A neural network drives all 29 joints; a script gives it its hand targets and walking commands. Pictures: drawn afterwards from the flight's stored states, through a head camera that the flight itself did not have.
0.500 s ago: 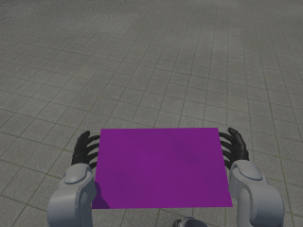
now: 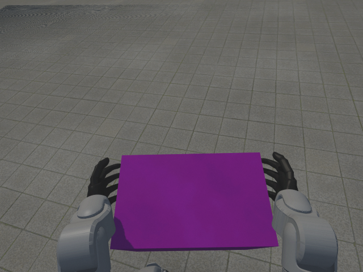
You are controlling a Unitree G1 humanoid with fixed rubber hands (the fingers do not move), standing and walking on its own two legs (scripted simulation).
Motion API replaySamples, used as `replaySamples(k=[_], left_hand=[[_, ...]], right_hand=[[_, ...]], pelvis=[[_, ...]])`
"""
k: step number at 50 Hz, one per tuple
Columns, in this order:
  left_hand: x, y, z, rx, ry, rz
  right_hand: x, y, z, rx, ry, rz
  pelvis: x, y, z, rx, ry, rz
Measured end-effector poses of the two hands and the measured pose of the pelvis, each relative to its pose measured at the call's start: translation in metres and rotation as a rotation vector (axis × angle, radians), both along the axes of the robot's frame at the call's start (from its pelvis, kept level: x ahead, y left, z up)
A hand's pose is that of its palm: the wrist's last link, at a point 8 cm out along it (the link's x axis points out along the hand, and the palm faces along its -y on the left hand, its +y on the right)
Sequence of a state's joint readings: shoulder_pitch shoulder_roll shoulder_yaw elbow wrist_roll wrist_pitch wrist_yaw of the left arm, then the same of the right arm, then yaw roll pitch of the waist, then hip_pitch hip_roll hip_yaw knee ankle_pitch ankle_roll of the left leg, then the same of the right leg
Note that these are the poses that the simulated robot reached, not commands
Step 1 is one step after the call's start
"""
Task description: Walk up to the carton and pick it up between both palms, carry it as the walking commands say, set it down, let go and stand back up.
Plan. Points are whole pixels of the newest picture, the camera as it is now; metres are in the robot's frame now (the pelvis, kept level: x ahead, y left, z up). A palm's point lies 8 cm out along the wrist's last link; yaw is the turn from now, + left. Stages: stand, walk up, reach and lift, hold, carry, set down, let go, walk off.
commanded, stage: carry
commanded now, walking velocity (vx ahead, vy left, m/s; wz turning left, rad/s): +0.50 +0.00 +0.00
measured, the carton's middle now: (191, 207) +0.26 +0.00 +0.01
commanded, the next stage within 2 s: none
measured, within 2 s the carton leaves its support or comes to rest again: neither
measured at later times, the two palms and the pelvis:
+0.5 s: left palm (122, 92) +0.60 +0.19 +0.09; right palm (235, 80) +0.60 -0.15 +0.10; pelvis +0.37 +0.02 +0.00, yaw +0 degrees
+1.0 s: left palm (138, 36) +0.97 +0.19 +0.10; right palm (220, 32) +0.97 -0.15 +0.09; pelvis +0.73 +0.02 -0.01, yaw +1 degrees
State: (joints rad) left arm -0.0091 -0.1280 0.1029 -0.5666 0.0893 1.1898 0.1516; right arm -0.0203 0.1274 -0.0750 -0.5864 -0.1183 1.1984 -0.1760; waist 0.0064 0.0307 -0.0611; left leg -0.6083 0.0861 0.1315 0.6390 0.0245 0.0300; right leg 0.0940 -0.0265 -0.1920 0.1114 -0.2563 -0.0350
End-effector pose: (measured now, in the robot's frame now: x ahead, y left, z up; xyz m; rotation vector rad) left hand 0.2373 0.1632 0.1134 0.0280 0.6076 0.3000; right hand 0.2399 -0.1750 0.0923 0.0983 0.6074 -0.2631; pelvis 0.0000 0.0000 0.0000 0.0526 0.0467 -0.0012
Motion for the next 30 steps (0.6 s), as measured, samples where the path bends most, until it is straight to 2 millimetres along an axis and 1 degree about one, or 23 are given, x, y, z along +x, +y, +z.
replaySamples(k=[3,6,7,10,15,20,23,26,30], left_hand=[[0.052,0.009,-0.011,-0.011,-0.007,-0.006],[0.107,0.02,-0.03,-0.038,-0.012,-0.015],[0.124,0.022,-0.036,-0.051,0.004,-0.018],[0.168,0.025,-0.042,-0.062,0.06,-0.042],[0.231,0.028,-0.036,-0.079,0.075,-0.063],[0.294,0.032,-0.026,-0.091,0.032,-0.036],[0.334,0.031,-0.023,-0.092,0.013,-0.014],[0.38,0.025,-0.025,-0.086,0.0,0.001],[0.445,0.012,-0.036,-0.068,-0.024,0.016]], right_hand=[[0.049,0.009,-0.008,-0.011,-0.006,-0.01],[0.099,0.02,-0.019,-0.035,-0.009,-0.02],[0.115,0.022,-0.021,-0.048,0.007,-0.022],[0.15,0.024,-0.023,-0.055,0.062,-0.047],[0.208,0.028,-0.009,-0.074,0.08,-0.057],[0.28,0.031,0.007,-0.087,0.038,-0.03],[0.328,0.03,0.01,-0.09,0.019,-0.01],[0.378,0.025,0.005,-0.085,0.007,0.001],[0.448,0.012,-0.011,-0.07,-0.02,0.014]], pelvis=[[0.051,0.01,-0.012,-0.014,0.003,-0.012],[0.106,0.021,-0.029,-0.024,-0.004,-0.038],[0.12,0.023,-0.03,-0.015,0.002,-0.037],[0.155,0.031,-0.021,-0.035,0.023,-0.041],[0.219,0.035,-0.003,-0.061,0.026,-0.032],[0.289,0.032,0.002,-0.081,0.02,-0.011],[0.334,0.025,0.0,-0.088,0.018,0.0],[0.383,0.017,-0.007,-0.087,0.019,0.008],[0.45,0.002,-0.028,-0.075,-0.004,0.026]])
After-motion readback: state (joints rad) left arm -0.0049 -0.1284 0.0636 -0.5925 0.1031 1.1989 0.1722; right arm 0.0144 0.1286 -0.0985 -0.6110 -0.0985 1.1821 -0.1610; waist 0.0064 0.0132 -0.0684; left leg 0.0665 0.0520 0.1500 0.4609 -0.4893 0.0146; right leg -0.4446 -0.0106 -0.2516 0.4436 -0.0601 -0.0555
